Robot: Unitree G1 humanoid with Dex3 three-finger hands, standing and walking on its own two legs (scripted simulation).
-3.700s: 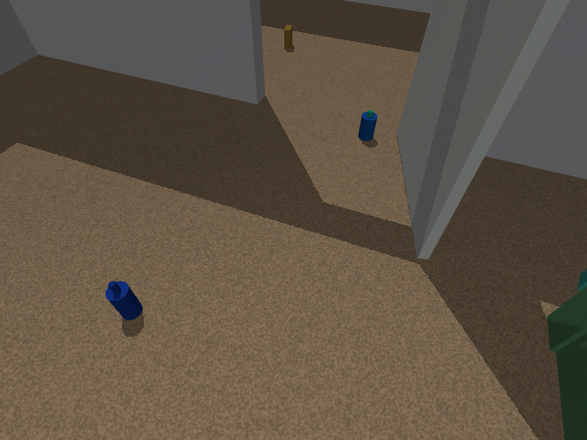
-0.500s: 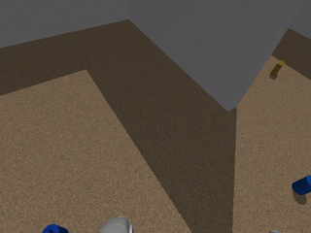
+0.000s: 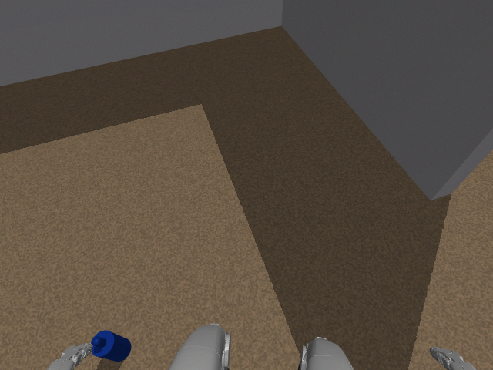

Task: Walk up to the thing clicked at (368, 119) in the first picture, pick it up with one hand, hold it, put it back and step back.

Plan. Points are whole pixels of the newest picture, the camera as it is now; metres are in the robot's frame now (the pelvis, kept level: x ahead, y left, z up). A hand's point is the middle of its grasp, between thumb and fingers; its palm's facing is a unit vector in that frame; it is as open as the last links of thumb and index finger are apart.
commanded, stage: walk up
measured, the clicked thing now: out of the picture +0.17 -0.99 -0.66
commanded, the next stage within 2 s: stand in 0.96 s
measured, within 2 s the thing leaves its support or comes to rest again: neither
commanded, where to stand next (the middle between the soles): +0.10 +0.04 m, yaw +5 degrees
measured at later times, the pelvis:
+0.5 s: pelvis +0.03 +0.03 +0.01, yaw +8 degrees
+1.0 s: pelvis +0.04 +0.02 +0.04, yaw +9 degrees
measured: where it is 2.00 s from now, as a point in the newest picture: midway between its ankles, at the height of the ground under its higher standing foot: outside the picture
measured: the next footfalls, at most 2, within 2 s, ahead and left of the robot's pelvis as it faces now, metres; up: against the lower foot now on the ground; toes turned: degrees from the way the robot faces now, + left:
left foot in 0.12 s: +0.07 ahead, +0.13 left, +0.00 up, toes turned +7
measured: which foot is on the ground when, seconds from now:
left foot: up 0.00-0.10, down 0.12-1.00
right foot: down 0.00-1.00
